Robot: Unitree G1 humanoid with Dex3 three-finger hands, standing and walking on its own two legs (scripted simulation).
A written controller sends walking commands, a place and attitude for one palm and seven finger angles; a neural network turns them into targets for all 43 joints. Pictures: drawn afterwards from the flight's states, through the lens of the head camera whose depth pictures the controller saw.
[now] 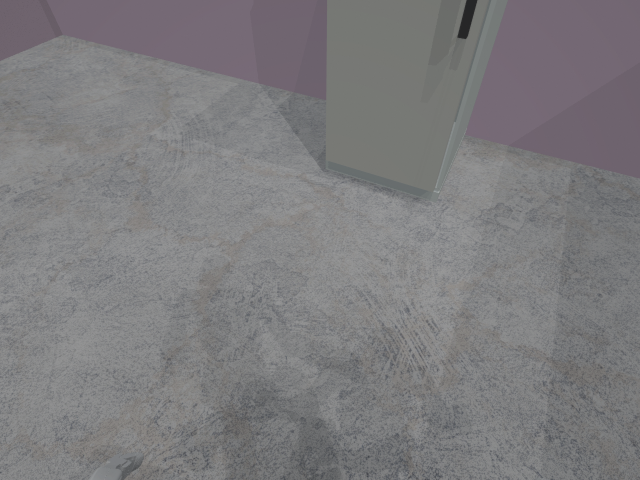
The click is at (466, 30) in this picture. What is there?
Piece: fridge door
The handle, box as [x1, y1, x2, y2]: [457, 0, 476, 38]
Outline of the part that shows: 476,0 466,1 457,37 465,38 467,36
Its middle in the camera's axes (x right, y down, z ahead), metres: +0.45 -0.76 +1.08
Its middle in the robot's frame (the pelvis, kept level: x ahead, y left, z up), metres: +1.37 -0.36 +0.17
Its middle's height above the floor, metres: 0.94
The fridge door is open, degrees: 0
